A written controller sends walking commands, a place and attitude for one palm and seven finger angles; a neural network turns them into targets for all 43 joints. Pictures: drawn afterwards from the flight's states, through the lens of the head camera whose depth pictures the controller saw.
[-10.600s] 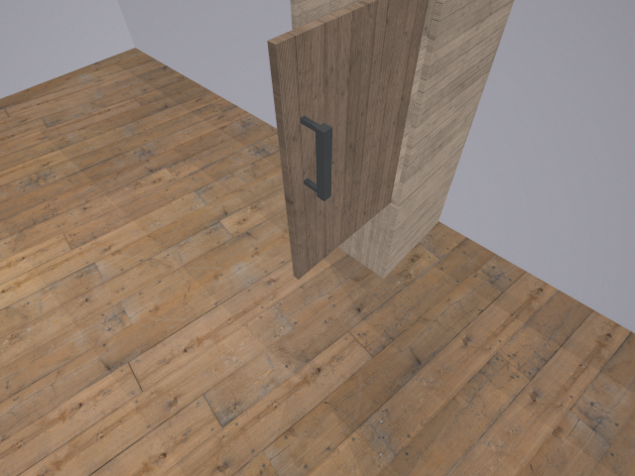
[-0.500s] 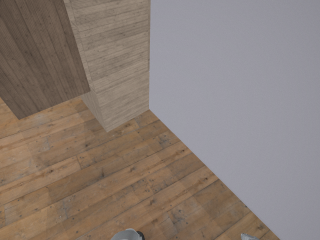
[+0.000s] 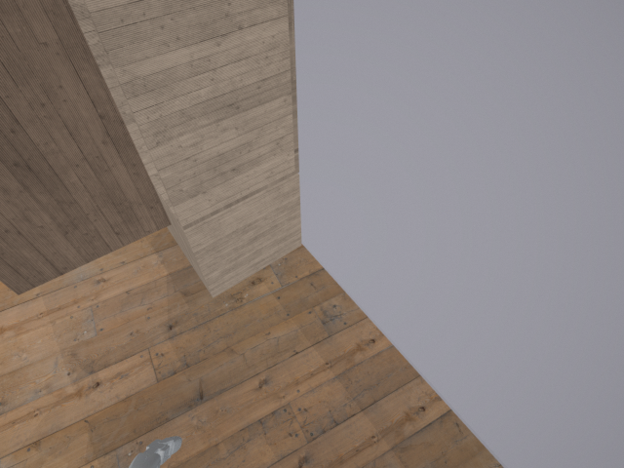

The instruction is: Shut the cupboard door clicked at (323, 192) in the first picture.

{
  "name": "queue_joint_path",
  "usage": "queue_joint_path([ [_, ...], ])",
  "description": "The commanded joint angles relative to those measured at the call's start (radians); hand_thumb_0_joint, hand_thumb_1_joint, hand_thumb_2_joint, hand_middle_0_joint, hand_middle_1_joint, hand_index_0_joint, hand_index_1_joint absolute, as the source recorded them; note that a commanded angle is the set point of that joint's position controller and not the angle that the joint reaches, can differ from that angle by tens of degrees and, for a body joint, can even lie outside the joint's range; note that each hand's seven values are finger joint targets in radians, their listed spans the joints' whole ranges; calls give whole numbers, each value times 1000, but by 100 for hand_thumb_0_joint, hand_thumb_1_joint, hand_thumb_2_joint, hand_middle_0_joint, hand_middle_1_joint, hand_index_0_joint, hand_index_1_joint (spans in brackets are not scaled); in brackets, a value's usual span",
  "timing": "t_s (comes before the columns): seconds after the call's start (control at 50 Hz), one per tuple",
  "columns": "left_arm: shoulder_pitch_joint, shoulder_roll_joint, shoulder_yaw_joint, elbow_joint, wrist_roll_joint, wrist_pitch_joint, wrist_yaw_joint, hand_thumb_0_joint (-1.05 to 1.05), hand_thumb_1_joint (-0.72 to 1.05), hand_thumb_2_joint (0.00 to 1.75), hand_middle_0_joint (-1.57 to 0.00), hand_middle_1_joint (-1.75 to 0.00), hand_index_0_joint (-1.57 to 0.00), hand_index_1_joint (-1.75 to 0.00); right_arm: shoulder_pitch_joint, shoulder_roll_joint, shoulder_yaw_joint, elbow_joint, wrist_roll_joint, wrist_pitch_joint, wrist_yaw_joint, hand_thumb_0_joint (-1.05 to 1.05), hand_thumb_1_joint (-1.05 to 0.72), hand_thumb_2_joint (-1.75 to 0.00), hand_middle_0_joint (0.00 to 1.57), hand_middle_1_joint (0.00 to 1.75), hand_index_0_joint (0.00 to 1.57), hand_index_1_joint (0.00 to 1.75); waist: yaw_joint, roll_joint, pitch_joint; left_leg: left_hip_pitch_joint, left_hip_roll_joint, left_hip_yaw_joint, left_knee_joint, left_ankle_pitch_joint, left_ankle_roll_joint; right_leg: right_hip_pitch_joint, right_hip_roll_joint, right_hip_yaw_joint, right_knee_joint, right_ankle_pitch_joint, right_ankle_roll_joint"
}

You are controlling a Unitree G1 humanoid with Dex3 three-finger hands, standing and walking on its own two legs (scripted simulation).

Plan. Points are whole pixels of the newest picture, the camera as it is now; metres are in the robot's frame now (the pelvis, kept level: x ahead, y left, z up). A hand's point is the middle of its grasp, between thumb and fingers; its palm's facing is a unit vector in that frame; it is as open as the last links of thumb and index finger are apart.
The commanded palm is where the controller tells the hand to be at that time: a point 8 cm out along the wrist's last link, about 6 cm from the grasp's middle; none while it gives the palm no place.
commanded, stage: turn to face it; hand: left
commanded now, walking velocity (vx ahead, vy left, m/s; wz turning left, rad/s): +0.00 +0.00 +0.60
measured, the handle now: out of the picture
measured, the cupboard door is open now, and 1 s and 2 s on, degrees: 88 88 88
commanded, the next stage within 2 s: take the last steps up to it in 0.88 s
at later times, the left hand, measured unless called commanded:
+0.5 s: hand out of the picture +0.07 +0.27 -0.17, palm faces +0.33 -0.91 -0.27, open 7.4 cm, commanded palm none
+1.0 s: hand out of the picture +0.04 +0.17 -0.16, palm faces +0.52 -0.83 -0.21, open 7.4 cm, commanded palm none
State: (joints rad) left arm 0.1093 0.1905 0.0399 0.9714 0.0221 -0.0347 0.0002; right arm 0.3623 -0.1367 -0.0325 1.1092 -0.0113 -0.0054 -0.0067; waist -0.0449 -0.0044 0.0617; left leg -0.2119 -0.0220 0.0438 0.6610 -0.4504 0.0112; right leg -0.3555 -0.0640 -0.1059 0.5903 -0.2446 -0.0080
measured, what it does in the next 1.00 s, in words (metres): walks ahead, turning left: left foot, then right foot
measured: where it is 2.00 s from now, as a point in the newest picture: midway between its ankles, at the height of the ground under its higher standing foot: (252, 454)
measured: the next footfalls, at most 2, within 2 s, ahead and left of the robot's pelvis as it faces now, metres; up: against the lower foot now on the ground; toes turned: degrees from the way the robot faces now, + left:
left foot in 0.32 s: +0.12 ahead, +0.14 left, +0.00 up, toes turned +19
right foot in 0.72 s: +0.17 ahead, -0.11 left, +0.00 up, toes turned +22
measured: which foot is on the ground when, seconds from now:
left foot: up 0.00-0.30, down 0.32-0.72, up 0.74-1.00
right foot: down 0.00-0.32, up 0.34-0.70, down 0.72-1.00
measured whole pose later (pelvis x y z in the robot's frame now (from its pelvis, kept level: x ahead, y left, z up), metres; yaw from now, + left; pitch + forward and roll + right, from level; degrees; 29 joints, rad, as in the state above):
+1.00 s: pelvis +0.11 +0.00 +0.01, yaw +30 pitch +0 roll +2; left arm 0.27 0.17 0.02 0.95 0.03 -0.01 0.02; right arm 0.10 -0.22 -0.05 0.98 -0.01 0.06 0.02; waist 0.02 -0.04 0.11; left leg -0.36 -0.02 0.06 0.75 -0.44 -0.05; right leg -0.18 -0.10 -0.11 0.51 -0.32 0.01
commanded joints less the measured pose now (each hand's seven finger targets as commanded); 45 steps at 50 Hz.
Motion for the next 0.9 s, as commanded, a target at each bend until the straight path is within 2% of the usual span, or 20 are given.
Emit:
queue_joint_path([
  [0.0,216,188,50,-27,-10,0,34,0,90,90,-20,-30,-20,-30,-77,-122,-35,-128,3,-1,-12,0,-90,-90,20,30,20,30,102,-234,-180,-396,69,-48,579,-146,-48,420,-401,281,-196,726,-190],
  [0.04,152,137,38,-48,-10,-2,37,0,90,90,-20,-30,-20,-30,-114,-107,-31,-136,-2,19,2,0,-90,-90,20,30,20,30,70,-172,-139,-375,94,-41,558,-53,-57,314,-337,121,-214,653,-147],
  [0.1,99,140,39,-67,-3,-1,35,0,90,90,-20,-30,-20,-30,-119,-75,-28,-145,-5,39,22,0,-90,-90,20,30,20,30,39,-159,-97,-298,93,17,390,22,-67,203,-306,6,-245,512,-111],
  [0.2,115,181,60,-68,6,11,26,0,90,90,-20,-30,-20,-30,-193,-94,-28,-208,-6,37,35,0,-90,-90,20,30,20,30,61,-166,-84,-211,61,89,105,62,-55,224,-313,-50,-176,442,-88],
  [0.26,95,205,65,-86,-5,25,15,0,90,90,-20,-30,-20,-30,-141,-162,-43,-224,-15,33,35,0,-90,-90,20,30,20,30,9,-96,-112,6,38,103,-116,243,-33,125,-289,-105,7,338,-18],
  [0.28,89,175,59,-106,-8,33,9,0,90,90,-20,-30,-20,-30,-80,-246,-64,-228,-20,28,31,0,-90,-90,20,30,20,30,-30,93,-149,128,166,-102,-192,413,35,-20,-207,-137,205,135,41],
  [0.3,39,110,38,-163,-17,38,7,0,90,90,-20,-30,-20,-30,-5,-370,-91,-230,-24,23,20,0,-90,-90,20,30,20,30,-75,351,-163,184,434,-476,-300,735,203,-234,-67,-97,476,-447,99],
  [0.32,-5,142,35,-191,-4,51,15,0,90,90,-20,-30,-20,-30,12,-394,-93,-220,-17,25,10,0,-90,-90,20,30,20,30,-74,196,-189,161,474,-526,-310,607,253,-254,-57,52,593,-453,79],
  [0.36,-9,135,42,-164,-6,55,19,0,90,90,-20,-30,-20,-30,-105,-350,-84,-259,-15,20,-7,0,-90,-90,20,30,20,30,-26,199,-154,76,378,-433,-326,442,210,-288,-64,119,656,-294,76],
  [0.42,77,140,44,-123,-1,65,9,0,90,90,-20,-30,-20,-30,-200,-289,-61,-285,-15,12,-9,0,-90,-90,20,30,20,30,35,134,-120,7,281,-284,-333,433,152,-205,-54,114,576,-175,83],
  [0.5,68,134,38,-132,-2,67,11,0,90,90,-20,-30,-20,-30,-191,-295,-66,-278,-15,18,-4,0,-90,-90,20,30,20,30,23,95,-125,16,269,-305,-338,390,164,-145,-20,101,408,-193,82],
  [0.58,65,128,30,-147,-4,61,12,0,90,90,-20,-30,-20,-30,-195,-300,-73,-269,-16,28,1,0,-90,-90,20,30,20,30,18,146,-125,17,242,-319,-311,406,154,-67,20,80,234,-205,73],
  [0.62,101,130,29,-141,-8,55,15,0,90,90,-20,-30,-20,-30,-208,-295,-75,-270,-14,33,1,0,-90,-90,20,30,20,30,31,152,-145,-7,227,-329,-274,467,145,27,44,71,122,-170,64],
  [0.66,176,148,36,-122,-11,44,22,0,90,90,-20,-30,-20,-30,-245,-276,-72,-277,-4,35,3,0,-90,-90,20,30,20,30,75,101,-154,-107,179,-306,-203,428,99,208,39,73,-110,-15,56],
  [0.68,200,200,47,-120,-1,31,28,0,90,90,-20,-30,-20,-30,-247,-235,-68,-284,5,34,8,0,-90,-90,20,30,20,30,87,-24,-148,-221,103,-239,-94,318,42,315,-77,200,-247,16,24],
  [0.7,205,276,61,-119,10,24,31,0,90,90,-20,-30,-20,-30,-247,-174,-56,-301,9,32,15,0,-90,-90,20,30,20,30,88,-269,-115,-345,-45,-68,98,16,-36,327,-319,436,-316,137,-85],
  [0.72,197,293,55,-135,7,25,28,0,90,90,-20,-30,-20,-30,-263,-195,-59,-311,0,35,21,0,-90,-90,20,30,20,30,97,-225,-104,-318,-35,-74,305,-154,-36,218,-411,444,-312,231,-167],
  [0.76,151,216,39,-126,-3,15,34,0,90,90,-20,-30,-20,-30,-262,-194,-63,-267,-5,52,16,0,-90,-90,20,30,20,30,58,-279,-73,-374,6,-93,496,-75,-51,254,-288,316,-232,508,-146],
  [0.8,153,178,35,-125,-3,15,38,0,90,90,-20,-30,-20,-30,-265,-170,-50,-248,-1,51,18,0,-90,-90,20,30,20,30,61,-223,-89,-368,21,-58,463,-36,-64,316,-245,197,-189,664,-126],
  [0.88,227,197,41,-80,5,11,38,0,90,90,-20,-30,-20,-30,-310,-129,-32,-233,6,46,20,0,-90,-90,20,30,20,30,95,-185,-104,-281,8,9,218,-39,-69,378,-247,161,-162,748,-123],
])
